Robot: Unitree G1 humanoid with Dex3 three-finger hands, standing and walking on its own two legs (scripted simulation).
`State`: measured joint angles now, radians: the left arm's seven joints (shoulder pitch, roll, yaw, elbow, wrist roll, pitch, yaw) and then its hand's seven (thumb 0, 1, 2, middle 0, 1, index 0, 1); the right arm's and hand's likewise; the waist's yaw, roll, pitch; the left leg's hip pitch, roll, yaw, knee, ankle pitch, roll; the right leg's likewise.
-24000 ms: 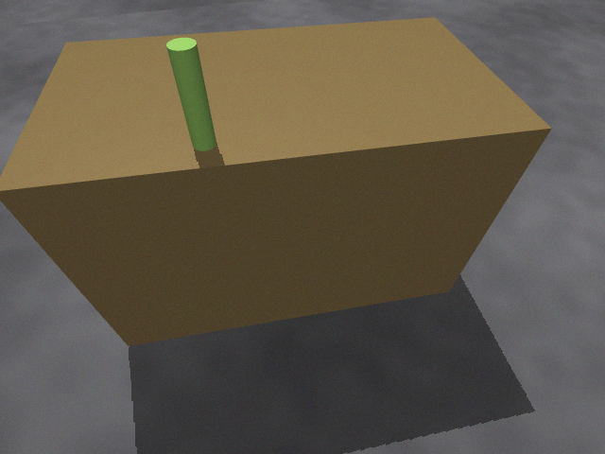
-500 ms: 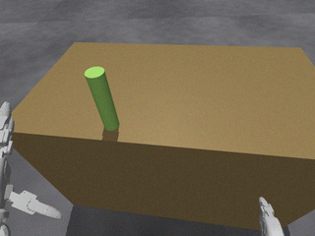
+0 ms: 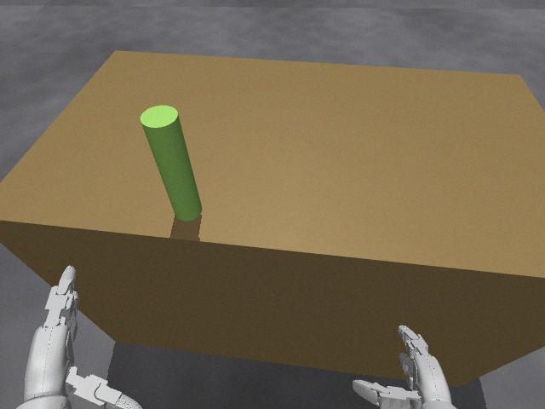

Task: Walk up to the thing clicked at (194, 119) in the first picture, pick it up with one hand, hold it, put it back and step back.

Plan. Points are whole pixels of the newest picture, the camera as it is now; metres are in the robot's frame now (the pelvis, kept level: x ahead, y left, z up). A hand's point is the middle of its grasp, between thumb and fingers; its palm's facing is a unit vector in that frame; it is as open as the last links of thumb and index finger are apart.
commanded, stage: home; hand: left
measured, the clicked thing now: (176, 170) +0.44 +0.19 +0.08
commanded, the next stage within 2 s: none
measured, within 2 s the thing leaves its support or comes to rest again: neither
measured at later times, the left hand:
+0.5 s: hand (171, 357) +0.20 +0.19 -0.10, palm faces +0.08 -0.97 -0.22, open 17.7 cm
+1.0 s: hand out of the picture +0.12 +0.25 -0.13, palm faces -0.04 -0.92 -0.38, open 17.7 cm
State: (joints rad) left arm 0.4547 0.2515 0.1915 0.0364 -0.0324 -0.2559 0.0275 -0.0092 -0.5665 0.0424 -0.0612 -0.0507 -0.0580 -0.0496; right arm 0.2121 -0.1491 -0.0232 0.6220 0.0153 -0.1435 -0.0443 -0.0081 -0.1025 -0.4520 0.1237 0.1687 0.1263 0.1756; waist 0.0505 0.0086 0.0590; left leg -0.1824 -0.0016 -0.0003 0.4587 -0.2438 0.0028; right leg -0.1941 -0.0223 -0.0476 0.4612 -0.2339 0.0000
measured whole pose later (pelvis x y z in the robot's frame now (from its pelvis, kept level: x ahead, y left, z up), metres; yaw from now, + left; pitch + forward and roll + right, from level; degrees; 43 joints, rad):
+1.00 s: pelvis +0.01 +0.00 +0.00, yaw -1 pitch -2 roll +0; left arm 0.20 0.35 0.00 0.88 0.03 -0.03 0.01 0.00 -0.58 0.02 -0.06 -0.04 -0.05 -0.04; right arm 0.20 -0.34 -0.01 0.89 -0.03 -0.01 0.01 0.01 -0.91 -0.90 0.20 0.30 0.20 0.30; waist 0.00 0.01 -0.01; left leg -0.15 0.00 0.02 0.45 -0.26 0.00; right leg -0.18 -0.03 -0.03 0.48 -0.25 0.00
